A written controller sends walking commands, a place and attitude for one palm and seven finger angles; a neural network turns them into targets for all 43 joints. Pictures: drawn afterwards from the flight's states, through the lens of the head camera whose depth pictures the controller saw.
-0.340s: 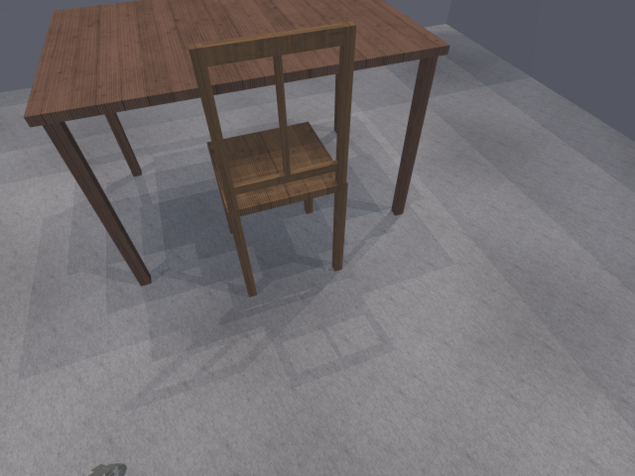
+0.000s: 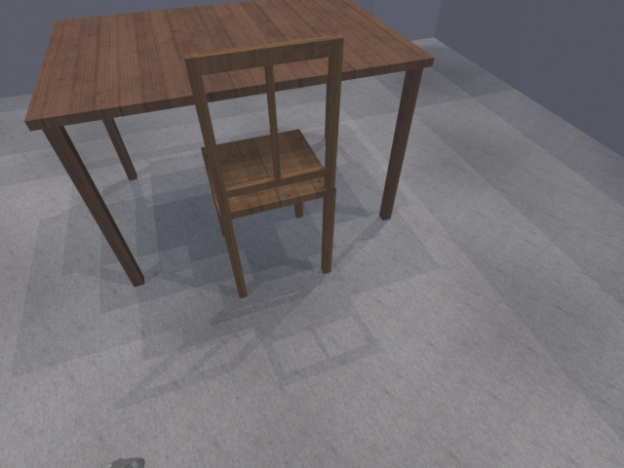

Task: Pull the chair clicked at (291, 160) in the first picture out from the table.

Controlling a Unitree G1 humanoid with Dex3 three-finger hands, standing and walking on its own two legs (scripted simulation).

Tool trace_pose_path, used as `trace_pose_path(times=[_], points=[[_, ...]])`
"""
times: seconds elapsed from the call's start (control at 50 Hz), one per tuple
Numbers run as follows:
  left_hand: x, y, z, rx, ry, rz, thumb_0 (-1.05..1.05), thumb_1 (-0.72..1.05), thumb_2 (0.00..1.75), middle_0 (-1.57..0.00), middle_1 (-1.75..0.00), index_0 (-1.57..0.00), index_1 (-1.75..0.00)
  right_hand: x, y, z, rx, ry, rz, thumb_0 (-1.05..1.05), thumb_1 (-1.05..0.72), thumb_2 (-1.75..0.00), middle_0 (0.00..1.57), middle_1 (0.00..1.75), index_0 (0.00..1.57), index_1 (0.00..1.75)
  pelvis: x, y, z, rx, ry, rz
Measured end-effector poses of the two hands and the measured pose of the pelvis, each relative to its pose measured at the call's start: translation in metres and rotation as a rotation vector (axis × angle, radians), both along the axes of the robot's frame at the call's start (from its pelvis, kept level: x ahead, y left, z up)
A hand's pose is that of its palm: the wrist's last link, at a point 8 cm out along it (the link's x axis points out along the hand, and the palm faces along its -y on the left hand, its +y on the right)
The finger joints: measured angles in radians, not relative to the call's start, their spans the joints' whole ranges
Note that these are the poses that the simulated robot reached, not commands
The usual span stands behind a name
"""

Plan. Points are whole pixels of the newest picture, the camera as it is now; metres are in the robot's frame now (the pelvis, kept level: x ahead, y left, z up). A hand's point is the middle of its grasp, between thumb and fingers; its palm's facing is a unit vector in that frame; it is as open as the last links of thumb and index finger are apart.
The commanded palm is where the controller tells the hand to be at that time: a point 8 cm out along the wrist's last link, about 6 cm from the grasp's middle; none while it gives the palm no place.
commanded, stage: stand and wait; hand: left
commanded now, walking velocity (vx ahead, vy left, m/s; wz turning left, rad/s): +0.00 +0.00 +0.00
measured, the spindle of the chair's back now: (273, 127) +0.94 +0.16 -0.07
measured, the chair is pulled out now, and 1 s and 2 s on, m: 0.00 0.00 0.00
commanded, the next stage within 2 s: look at it before walking up in 0.48 s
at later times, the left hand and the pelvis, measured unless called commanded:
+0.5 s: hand out of the picture +0.06 +0.24 -0.15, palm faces -0.04 -0.94 -0.34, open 7.4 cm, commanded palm none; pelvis -0.01 -0.01 +0.00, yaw +0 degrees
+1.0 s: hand out of the picture +0.05 +0.24 -0.15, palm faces -0.04 -0.94 -0.33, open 7.4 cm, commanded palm none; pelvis -0.01 +0.00 +0.00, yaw +0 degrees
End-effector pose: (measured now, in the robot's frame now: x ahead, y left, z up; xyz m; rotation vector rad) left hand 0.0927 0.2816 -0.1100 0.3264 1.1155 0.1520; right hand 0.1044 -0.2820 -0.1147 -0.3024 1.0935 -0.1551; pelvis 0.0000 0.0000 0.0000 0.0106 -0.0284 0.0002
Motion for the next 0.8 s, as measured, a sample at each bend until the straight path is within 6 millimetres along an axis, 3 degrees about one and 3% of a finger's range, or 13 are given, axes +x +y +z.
trace_pose_path(times=[0.2, 0.34, 0.8], points=[[-0.031, 0.000, -0.006, 0.003, 0.084, 0.028, 0.00, 0.90, 0.90, -0.20, -0.30, -0.20, -0.30, -0.043, -0.011, -0.007, -0.010, 0.114, -0.038, 0.00, -0.91, -0.90, 0.21, 0.30, 0.21, 0.30, -0.006, -0.005, 0.002, -0.003, -0.003, 0.000], [-0.042, 0.002, -0.005, 0.012, 0.106, 0.039, 0.00, 0.90, 0.90, -0.20, -0.30, -0.20, -0.30, -0.062, -0.013, -0.010, -0.008, 0.154, -0.054, 0.00, -0.91, -0.90, 0.21, 0.30, 0.20, 0.30, -0.010, -0.006, 0.003, -0.004, -0.008, -0.001], [-0.040, 0.002, -0.004, 0.003, 0.080, 0.031, 0.00, 0.90, 0.90, -0.20, -0.30, -0.20, -0.30, -0.062, -0.006, -0.008, 0.003, 0.133, -0.044, 0.00, -0.91, -0.90, 0.21, 0.30, 0.20, 0.30, -0.017, -0.003, 0.004, -0.004, -0.004, 0.001]])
